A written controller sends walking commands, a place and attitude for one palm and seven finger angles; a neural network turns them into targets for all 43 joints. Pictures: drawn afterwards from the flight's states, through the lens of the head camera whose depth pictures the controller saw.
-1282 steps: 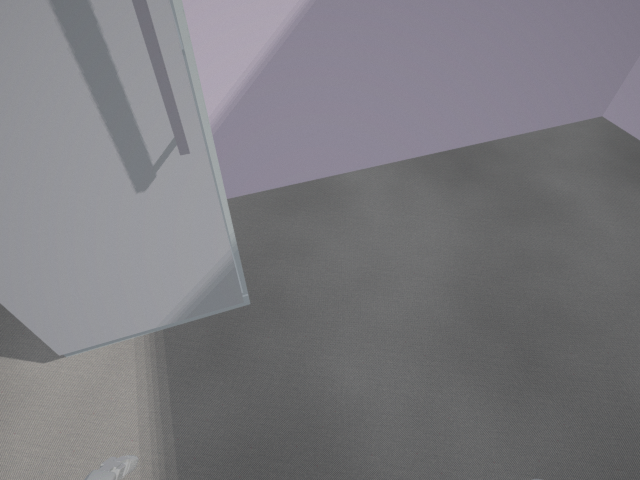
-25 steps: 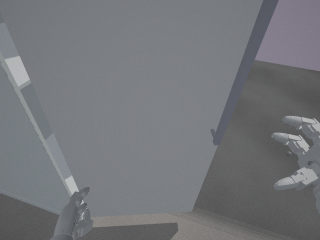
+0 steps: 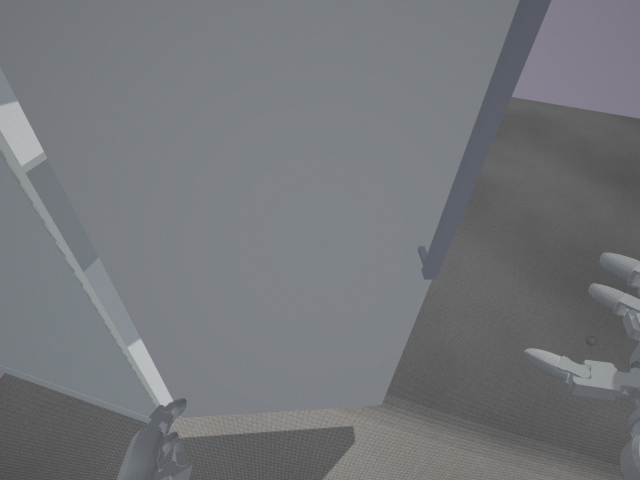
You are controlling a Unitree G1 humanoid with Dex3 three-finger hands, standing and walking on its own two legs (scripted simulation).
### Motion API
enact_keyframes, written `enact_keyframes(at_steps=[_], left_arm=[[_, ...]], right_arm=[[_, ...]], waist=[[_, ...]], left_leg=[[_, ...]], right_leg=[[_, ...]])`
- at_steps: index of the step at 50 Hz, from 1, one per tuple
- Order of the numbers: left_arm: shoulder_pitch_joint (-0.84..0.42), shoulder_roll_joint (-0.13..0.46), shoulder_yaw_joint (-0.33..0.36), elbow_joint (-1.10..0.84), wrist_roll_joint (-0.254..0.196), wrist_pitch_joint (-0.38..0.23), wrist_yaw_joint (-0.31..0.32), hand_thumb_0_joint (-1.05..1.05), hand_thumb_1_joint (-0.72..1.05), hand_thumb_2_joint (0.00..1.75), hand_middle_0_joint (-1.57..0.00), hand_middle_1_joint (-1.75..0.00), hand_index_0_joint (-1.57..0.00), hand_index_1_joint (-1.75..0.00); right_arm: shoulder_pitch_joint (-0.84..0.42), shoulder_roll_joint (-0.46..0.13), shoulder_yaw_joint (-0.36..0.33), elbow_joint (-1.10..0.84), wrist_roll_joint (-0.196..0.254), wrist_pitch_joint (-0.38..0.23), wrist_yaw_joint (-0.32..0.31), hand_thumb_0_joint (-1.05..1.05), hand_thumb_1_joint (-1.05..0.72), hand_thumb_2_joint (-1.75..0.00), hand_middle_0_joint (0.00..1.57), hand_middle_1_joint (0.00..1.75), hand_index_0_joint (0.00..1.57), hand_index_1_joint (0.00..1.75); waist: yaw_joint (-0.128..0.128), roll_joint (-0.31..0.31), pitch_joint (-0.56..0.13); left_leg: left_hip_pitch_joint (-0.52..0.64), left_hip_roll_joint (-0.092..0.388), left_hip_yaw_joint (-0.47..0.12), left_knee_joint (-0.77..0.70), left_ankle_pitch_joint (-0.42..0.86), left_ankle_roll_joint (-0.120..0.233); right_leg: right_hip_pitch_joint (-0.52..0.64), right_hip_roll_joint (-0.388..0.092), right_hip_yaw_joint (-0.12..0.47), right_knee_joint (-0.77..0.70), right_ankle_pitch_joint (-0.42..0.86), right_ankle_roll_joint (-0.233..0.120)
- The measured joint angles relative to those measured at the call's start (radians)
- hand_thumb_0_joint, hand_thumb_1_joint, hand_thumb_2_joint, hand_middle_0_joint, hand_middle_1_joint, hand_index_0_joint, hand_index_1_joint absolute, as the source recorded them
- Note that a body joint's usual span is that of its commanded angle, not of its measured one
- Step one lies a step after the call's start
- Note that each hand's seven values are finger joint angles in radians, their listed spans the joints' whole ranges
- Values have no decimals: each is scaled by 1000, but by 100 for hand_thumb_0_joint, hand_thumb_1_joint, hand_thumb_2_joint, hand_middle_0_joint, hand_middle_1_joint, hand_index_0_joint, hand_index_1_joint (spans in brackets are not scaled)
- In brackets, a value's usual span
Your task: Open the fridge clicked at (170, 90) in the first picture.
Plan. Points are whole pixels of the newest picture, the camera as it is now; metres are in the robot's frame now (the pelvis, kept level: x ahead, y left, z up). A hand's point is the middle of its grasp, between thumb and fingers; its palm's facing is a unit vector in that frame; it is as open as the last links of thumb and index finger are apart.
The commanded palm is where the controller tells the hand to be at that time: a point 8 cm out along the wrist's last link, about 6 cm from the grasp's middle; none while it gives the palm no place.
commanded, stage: draw the hand back to the body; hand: right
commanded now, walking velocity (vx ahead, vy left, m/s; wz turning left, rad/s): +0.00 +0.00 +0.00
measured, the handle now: (467, 149) +0.46 -0.19 +0.22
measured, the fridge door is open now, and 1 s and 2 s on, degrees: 69 69 69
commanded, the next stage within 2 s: step back with the hand held close in 0.78 s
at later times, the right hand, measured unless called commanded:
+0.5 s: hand (608, 345) +0.21 -0.28 +0.15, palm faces +0.47 +0.80 -0.36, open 8.0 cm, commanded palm +0.16 -0.31 +0.17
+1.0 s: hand (605, 335) +0.21 -0.27 +0.17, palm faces +0.46 +0.80 -0.39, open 7.4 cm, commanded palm +0.15 -0.30 +0.17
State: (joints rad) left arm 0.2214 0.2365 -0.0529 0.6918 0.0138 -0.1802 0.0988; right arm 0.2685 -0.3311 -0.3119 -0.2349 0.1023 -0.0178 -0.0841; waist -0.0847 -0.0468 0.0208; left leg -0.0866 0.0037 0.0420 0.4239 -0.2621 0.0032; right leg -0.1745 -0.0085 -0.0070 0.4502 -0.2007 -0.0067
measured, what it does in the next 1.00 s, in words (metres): stands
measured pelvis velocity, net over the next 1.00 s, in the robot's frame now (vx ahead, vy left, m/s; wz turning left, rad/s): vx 0.02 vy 0.00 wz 0.00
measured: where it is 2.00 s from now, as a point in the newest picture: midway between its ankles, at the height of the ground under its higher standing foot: outside the picture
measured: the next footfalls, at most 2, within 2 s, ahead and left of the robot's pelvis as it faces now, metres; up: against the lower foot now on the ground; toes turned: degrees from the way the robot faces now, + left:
right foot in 1.70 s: +0.00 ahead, -0.13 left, +0.00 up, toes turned -3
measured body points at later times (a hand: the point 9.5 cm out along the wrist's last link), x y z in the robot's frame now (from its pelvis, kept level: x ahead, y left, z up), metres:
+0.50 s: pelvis +0.02 -0.01 +0.00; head +0.00 +0.01 +0.45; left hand +0.22 +0.21 -0.07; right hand +0.18 -0.32 +0.17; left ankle -0.01 +0.12 -0.74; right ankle +0.03 -0.12 -0.74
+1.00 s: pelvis +0.02 +0.00 +0.00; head +0.00 +0.01 +0.45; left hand +0.20 +0.22 -0.08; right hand +0.18 -0.31 +0.19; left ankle -0.01 +0.12 -0.74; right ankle +0.03 -0.12 -0.74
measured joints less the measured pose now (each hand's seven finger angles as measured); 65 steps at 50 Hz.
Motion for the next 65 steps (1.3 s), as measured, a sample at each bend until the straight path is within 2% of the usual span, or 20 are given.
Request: enact_keyframes(at_steps=[10, 21, 28, 46, 52, 56, 60, 65], left_arm=[[-7, -4, 22, 3, 4, 29, -5, 1, 90, 90, -21, -30, -20, -30], [-30, -8, 31, -35, 9, 52, -17, 1, 90, 90, -21, -30, -20, -30], [-39, -11, 27, -40, 10, 61, -14, 1, 90, 90, -21, -30, -20, -30], [-20, -13, 29, -27, 11, 76, -12, 1, 90, 90, -21, -30, -20, -30], [-46, 1, 33, -69, 3, 131, -22, 1, 90, 90, -21, -30, -20, -30], [-61, 6, 48, -109, -4, 166, -22, 1, 90, 90, -21, -30, -20, -30], [-59, 5, 59, -135, -12, 191, -15, 1, 90, 90, -21, -30, -20, -30], [-39, -2, 59, -146, -17, 194, -6, 1, 90, 90, -21, -30, -20, -30]], right_arm=[[65, -18, -20, -33, -23, -52, -13, 0, -23, -57, 24, 69, 23, 69], [155, -17, -22, -105, -28, -42, -3, 1, -62, -77, 22, 46, 22, 46], [140, -10, -28, -104, -31, -27, -13, 1, -81, -86, 22, 35, 21, 35], [141, -15, -24, -110, -29, -23, -11, 2, -89, -90, 21, 30, 21, 30], [149, -35, -55, -152, -43, -82, -17, 2, -89, -90, 21, 30, 21, 30], [210, -49, -51, -186, -41, -95, -16, 2, -90, -90, 21, 30, 21, 30], [272, -72, -48, -215, -36, -95, -13, 2, -89, -90, 22, 30, 21, 30], [284, -103, -70, -238, -34, -106, -25, 2, -89, -90, 22, 30, 21, 30]], waist=[[10, 7, -2], [-4, 12, -10], [-16, 6, -3], [-2, 2, -1], [36, -5, -8], [55, -1, -1], [64, 9, 1], [60, 29, 4]], left_leg=[[51, 7, -18, -38, 1, -6], [73, 8, -19, -60, -1, -9], [78, 10, -11, -64, -2, -8], [86, 1, -11, -69, 3, -1], [10, -10, 5, -63, 22, -5], [-48, -5, -7, -45, 35, -13], [-89, 2, -21, -25, 45, -23], [-121, 10, -24, -3, 58, -33]], right_leg=[[58, 6, -18, -40, -5, -5], [74, 8, -20, -50, -13, -6], [76, 10, -12, -52, -12, -6], [86, 2, -11, -60, -6, 1], [-15, -9, 6, -9, -6, 0], [-63, -6, -7, -5, 10, -9], [-94, 0, -21, 1, 22, -18], [-123, 7, -26, 16, 39, -31]])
